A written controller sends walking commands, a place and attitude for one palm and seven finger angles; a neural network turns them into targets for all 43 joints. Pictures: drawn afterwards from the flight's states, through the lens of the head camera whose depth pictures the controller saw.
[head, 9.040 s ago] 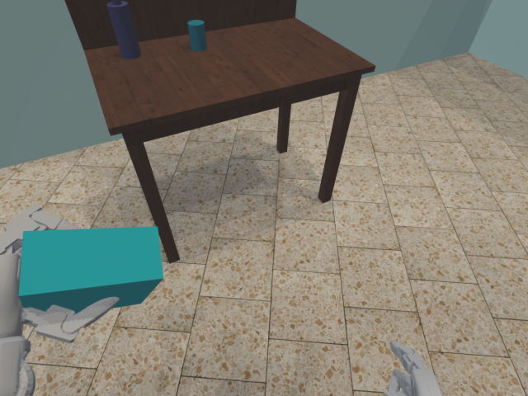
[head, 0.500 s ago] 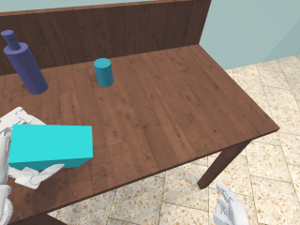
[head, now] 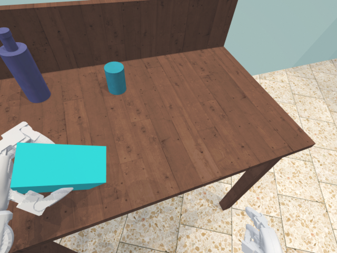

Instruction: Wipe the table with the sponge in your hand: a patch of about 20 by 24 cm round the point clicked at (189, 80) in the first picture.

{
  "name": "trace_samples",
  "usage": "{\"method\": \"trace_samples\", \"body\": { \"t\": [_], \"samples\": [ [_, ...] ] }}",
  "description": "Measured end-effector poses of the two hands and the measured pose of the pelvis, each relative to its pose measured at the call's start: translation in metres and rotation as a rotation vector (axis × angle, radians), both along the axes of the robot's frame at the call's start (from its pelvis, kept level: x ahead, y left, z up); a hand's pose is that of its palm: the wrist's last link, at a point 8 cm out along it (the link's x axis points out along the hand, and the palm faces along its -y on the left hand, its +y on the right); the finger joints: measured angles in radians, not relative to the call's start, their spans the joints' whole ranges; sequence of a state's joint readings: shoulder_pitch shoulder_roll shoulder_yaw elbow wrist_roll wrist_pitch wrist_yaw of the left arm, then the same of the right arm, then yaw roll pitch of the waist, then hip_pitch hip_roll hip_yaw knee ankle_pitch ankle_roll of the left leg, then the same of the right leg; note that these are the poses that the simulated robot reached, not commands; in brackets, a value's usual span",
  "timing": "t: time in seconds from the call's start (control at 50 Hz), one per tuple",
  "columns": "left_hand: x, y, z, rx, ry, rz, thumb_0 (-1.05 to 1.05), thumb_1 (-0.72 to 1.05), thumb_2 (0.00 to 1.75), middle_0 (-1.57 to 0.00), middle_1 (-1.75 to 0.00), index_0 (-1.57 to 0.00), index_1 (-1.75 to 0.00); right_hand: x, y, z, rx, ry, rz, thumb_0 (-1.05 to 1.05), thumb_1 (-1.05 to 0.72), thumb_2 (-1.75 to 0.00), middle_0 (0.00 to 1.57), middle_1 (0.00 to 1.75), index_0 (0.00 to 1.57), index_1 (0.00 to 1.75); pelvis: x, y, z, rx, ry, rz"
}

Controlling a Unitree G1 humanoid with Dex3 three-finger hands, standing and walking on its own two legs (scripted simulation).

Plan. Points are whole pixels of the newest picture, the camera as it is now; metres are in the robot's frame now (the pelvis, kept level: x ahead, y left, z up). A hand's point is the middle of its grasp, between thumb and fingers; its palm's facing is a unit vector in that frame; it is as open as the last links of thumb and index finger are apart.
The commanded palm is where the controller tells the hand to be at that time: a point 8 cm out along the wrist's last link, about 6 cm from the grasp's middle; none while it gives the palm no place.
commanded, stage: come to a stop and stand still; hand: left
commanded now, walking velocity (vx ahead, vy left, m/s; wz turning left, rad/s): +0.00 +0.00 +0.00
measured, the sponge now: (73, 170) +0.23 +0.20 +0.12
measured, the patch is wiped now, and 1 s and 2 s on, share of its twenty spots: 0.00 0.00 0.00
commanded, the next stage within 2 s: look again from close up in 0.56 s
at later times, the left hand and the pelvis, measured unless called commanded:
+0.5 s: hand (31, 166) +0.21 +0.25 +0.16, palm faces +0.38 -0.84 -0.38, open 9.9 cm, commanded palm +0.16 +0.28 +0.18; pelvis +0.00 +0.00 +0.00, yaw +1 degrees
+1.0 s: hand (37, 168) +0.21 +0.24 +0.16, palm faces +0.37 -0.84 -0.40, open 9.9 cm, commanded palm +0.15 +0.27 +0.18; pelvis +0.00 -0.01 +0.00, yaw +1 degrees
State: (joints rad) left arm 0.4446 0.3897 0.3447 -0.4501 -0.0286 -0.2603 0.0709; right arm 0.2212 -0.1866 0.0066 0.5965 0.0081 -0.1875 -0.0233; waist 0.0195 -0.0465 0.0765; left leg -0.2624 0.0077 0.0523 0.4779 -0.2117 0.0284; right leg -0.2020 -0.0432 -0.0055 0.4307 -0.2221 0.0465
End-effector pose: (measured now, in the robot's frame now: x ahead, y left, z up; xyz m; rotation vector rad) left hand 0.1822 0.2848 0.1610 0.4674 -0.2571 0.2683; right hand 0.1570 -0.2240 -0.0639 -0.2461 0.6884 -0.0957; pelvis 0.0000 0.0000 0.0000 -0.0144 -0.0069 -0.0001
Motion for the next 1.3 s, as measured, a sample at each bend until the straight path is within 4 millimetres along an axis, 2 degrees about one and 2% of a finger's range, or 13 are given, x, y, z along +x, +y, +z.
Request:
{"method": "trace_samples", "body": {
  "t": [0.12,0.2,0.3,0.56,0.84,1.16,1.3],
  "samples": [
    [0.001,0.016,0.011,-0.005,-0.078,0.074,-0.01,-0.48,1.02,-0.76,-1.35,-0.76,-1.35,0.013,0.011,0.002,-0.003,0.001,0.047,0.01,-0.91,-0.90,0.20,0.30,0.20,0.30,0.002,0.000,0.000,-0.003,-0.007,0.012],
    [0.002,0.011,0.016,-0.021,-0.107,0.066,-0.01,-0.48,1.02,-0.76,-1.35,-0.76,-1.36,0.025,0.016,0.006,0.008,-0.031,0.066,0.01,-0.91,-0.90,0.20,0.30,0.20,0.30,0.003,0.001,0.001,-0.006,-0.008,0.009],
    [0.003,0.005,0.012,-0.025,-0.066,0.045,-0.01,-0.48,1.02,-0.76,-1.35,-0.76,-1.36,0.033,0.019,0.011,0.020,-0.060,0.064,0.01,-0.91,-0.90,0.20,0.30,0.20,0.30,0.002,0.001,0.002,-0.008,-0.004,0.009],
    [-0.009,0.005,0.013,-0.021,-0.032,0.075,-0.01,-0.48,1.02,-0.76,-1.35,-0.76,-1.36,0.019,0.007,0.006,0.001,-0.009,0.040,0.01,-0.91,-0.90,0.20,0.30,0.20,0.30,-0.001,-0.003,0.003,-0.012,-0.007,0.019],
    [-0.010,-0.002,0.012,-0.010,-0.008,0.063,-0.01,-0.48,1.02,-0.76,-1.35,-0.76,-1.36,0.005,-0.003,0.001,0.007,0.011,0.004,0.01,-0.91,-0.90,0.20,0.30,0.20,0.30,-0.005,-0.006,0.003,-0.013,-0.005,0.021],
    [-0.001,-0.006,0.010,-0.021,0.005,0.065,-0.01,-0.48,1.02,-0.76,-1.35,-0.76,-1.36,0.018,-0.004,0.001,0.012,0.009,0.010,0.01,-0.91,-0.90,0.20,0.30,0.20,0.30,0.002,-0.010,0.004,-0.008,0.002,0.018],
    [0.007,-0.010,0.011,-0.023,0.005,0.063,-0.01,-0.48,1.02,-0.76,-1.35,-0.76,-1.36,0.025,-0.006,0.004,0.029,0.004,0.015,0.01,-0.91,-0.90,0.20,0.30,0.20,0.30,0.006,-0.018,0.004,-0.005,0.008,0.012]
  ]
}}
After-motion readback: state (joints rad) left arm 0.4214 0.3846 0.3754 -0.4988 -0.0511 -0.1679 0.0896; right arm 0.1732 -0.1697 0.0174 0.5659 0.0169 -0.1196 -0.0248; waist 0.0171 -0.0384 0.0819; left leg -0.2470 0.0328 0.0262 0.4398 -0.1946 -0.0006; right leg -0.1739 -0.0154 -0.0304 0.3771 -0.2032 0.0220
